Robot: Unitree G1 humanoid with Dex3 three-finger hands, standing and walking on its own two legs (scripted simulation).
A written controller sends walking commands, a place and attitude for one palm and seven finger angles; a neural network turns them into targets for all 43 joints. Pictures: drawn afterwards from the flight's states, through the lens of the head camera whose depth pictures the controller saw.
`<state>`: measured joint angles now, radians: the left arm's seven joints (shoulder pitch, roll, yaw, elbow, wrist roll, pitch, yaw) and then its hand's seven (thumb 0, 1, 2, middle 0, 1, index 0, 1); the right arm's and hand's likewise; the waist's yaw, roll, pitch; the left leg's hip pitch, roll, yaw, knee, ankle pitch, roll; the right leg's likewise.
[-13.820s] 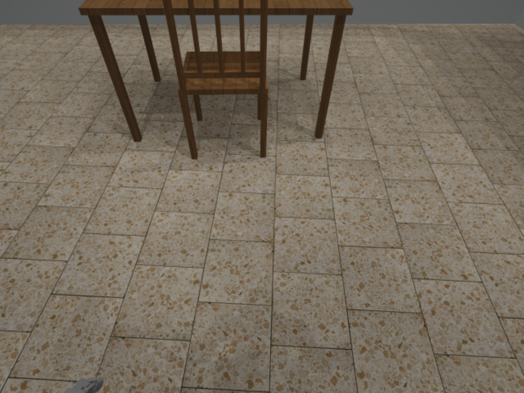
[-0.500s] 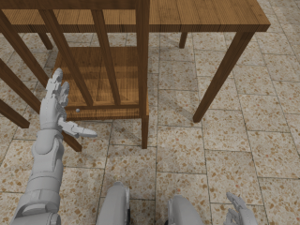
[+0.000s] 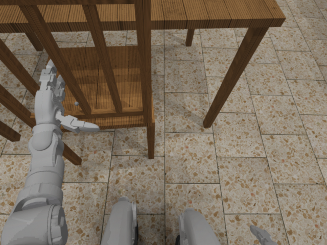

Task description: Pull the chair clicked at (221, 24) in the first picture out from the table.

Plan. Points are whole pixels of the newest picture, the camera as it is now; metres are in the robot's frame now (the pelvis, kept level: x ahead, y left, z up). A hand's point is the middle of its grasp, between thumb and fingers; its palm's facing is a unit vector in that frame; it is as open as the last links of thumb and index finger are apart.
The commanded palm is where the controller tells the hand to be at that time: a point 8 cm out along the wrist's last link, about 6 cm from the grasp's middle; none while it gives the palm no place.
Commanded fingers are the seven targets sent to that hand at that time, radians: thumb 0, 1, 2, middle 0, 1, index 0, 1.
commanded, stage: push the fingers through the gap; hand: left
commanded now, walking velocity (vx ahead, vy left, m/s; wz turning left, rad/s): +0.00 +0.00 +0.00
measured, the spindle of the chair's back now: (67, 74) +0.50 +0.24 +0.06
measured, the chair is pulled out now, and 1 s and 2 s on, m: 0.00 0.00 0.01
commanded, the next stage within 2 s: hook a spindle and tug to test in 0.68 s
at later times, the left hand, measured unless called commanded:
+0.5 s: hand (78, 93) +0.47 +0.21 +0.04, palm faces +0.13 -0.99 -0.04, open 16.9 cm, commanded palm +0.44 +0.26 +0.04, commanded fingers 0.00 -0.50 0.30 -0.06 -0.08 -0.06 -0.08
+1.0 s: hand (77, 93) +0.47 +0.22 +0.04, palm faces +0.12 -0.99 -0.03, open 16.4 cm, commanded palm +0.44 +0.25 +0.04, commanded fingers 0.00 -0.50 0.30 -0.27 -0.74 -0.27 -0.74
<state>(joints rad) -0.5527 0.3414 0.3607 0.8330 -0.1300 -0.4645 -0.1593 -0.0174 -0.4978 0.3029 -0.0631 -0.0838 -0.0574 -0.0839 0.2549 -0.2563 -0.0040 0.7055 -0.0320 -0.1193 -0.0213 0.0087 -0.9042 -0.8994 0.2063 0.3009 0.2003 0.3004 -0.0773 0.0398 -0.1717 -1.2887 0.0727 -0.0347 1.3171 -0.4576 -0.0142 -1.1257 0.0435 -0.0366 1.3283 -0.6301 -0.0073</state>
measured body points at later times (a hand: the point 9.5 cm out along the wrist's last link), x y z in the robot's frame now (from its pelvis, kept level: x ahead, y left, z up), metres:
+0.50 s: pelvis +0.00 +0.00 -0.01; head +0.14 +0.02 +0.42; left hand +0.46 +0.27 +0.04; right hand +0.06 -0.27 -0.13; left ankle +0.08 +0.13 -0.61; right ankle +0.00 -0.12 -0.61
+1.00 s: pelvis +0.00 +0.01 +0.00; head +0.14 +0.03 +0.42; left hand +0.46 +0.27 +0.04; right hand +0.07 -0.26 -0.12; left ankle +0.08 +0.13 -0.61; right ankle +0.00 -0.12 -0.61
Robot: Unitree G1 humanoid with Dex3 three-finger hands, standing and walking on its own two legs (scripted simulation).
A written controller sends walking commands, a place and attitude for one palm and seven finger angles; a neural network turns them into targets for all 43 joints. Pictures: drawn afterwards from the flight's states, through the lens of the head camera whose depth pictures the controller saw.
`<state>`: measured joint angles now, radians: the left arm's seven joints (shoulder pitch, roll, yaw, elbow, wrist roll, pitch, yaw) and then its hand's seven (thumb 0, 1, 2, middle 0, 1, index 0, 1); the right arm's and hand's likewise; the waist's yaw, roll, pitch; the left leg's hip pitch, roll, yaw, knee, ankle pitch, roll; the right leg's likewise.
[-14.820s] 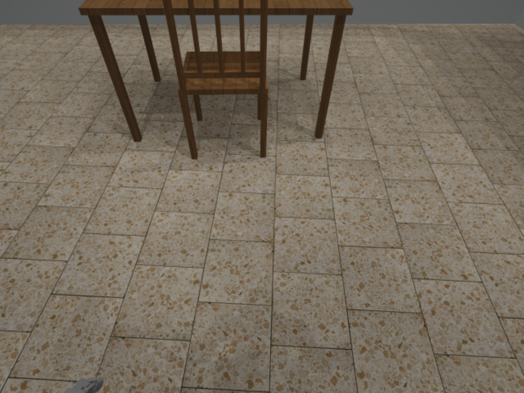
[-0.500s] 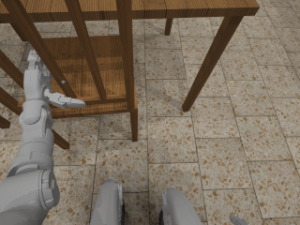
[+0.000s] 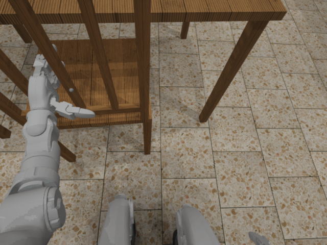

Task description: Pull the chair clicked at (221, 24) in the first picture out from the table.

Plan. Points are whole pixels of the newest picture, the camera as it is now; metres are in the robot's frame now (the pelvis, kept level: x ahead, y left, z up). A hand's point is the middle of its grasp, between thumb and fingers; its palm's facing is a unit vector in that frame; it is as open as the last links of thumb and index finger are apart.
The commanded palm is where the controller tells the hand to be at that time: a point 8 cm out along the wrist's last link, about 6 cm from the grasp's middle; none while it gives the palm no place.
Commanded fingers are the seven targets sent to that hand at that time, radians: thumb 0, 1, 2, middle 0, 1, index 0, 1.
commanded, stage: hook a spindle and tug to test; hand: left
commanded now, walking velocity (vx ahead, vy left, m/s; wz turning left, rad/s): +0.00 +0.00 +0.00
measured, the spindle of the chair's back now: (60, 70) +0.50 +0.24 +0.07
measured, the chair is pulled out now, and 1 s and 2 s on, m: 0.00 0.01 0.09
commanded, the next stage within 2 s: step backward, pulling the chair out in 1.28 s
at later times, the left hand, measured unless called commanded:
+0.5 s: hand (73, 90) +0.46 +0.21 +0.04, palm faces +0.15 -0.99 -0.03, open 8.7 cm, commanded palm +0.43 +0.25 +0.04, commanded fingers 0.00 0.73 0.83 -0.50 -1.45 -0.50 -1.45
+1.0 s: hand (73, 92) +0.45 +0.21 +0.04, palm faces +0.14 -0.99 -0.03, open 5.4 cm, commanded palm +0.41 +0.25 +0.04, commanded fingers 0.00 0.90 0.90 -0.50 -1.45 -0.50 -1.45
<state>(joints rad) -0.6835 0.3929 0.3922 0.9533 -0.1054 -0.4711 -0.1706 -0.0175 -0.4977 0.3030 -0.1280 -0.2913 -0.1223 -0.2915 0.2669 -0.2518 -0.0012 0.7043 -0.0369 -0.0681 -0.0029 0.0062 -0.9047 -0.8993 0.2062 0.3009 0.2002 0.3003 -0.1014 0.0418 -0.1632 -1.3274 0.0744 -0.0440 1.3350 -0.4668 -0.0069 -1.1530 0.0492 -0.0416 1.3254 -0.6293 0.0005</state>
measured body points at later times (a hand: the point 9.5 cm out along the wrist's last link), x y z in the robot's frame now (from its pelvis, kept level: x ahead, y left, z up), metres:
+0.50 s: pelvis +0.00 +0.00 +0.00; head +0.14 +0.02 +0.43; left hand +0.45 +0.26 +0.05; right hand +0.07 -0.27 -0.12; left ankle +0.07 +0.12 -0.60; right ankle +0.00 -0.13 -0.60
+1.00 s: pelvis +0.01 +0.00 +0.01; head +0.14 +0.02 +0.44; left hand +0.44 +0.26 +0.05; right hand +0.10 -0.26 -0.11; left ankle +0.07 +0.12 -0.60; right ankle +0.00 -0.13 -0.60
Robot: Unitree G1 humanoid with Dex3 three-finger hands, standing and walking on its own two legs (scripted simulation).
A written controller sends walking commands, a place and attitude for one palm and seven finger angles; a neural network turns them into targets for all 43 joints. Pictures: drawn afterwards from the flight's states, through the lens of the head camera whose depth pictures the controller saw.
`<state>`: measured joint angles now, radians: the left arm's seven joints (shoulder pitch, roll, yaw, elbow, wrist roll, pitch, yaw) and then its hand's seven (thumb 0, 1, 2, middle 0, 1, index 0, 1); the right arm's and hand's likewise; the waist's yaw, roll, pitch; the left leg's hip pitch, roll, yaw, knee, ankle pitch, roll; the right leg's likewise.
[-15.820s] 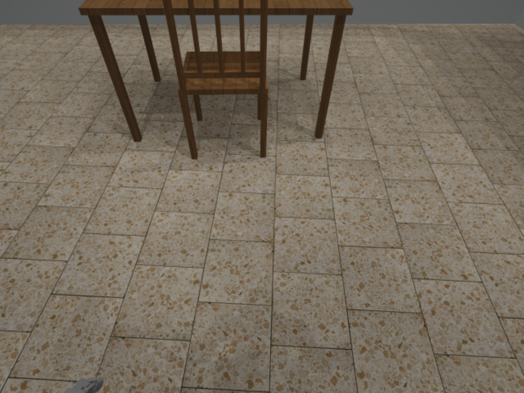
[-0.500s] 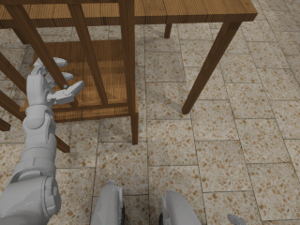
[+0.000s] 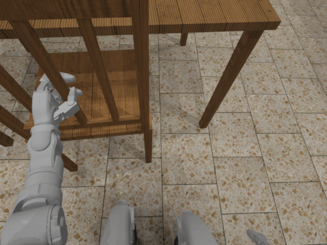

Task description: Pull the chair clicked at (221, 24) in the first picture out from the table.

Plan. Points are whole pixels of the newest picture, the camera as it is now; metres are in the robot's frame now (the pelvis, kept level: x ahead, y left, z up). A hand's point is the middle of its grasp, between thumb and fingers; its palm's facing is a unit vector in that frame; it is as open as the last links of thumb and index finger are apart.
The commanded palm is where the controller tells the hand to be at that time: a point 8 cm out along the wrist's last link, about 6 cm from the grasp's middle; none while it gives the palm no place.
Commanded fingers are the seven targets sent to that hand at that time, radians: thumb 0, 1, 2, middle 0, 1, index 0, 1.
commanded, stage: hook a spindle and tug to test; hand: left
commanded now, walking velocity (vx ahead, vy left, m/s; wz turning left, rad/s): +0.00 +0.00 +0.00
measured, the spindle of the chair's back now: (61, 86) +0.47 +0.24 +0.06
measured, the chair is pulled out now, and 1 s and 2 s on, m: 0.01 0.09 0.16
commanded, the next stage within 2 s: step backward, pulling the chair out in 0.28 s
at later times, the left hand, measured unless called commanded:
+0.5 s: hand (73, 108) +0.42 +0.21 +0.04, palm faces +0.19 -0.97 -0.15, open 5.4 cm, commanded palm +0.39 +0.25 +0.04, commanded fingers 0.00 0.90 0.90 -0.50 -1.45 -0.50 -1.45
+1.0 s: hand (86, 127) +0.37 +0.17 +0.05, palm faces +0.09 -0.98 -0.16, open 5.1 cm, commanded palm +0.34 +0.21 +0.05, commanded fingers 0.00 0.90 0.90 -0.50 -1.45 -0.50 -1.45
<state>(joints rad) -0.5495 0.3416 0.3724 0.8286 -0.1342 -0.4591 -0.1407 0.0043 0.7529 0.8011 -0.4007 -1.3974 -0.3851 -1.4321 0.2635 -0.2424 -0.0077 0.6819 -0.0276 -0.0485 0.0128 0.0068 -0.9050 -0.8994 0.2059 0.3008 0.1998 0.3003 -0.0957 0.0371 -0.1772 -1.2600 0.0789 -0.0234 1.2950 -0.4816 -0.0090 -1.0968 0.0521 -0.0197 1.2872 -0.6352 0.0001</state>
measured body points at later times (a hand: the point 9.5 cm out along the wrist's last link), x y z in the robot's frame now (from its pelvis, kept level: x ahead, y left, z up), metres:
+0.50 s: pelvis +0.00 +0.00 +0.04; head +0.12 +0.01 +0.47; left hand +0.41 +0.26 +0.05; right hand +0.10 -0.25 -0.09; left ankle +0.06 +0.12 -0.61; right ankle -0.02 -0.13 -0.61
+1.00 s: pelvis -0.02 +0.01 +0.10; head +0.08 +0.01 +0.54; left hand +0.36 +0.22 +0.07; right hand +0.05 -0.25 -0.03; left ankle +0.06 +0.12 -0.61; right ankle -0.02 -0.12 -0.61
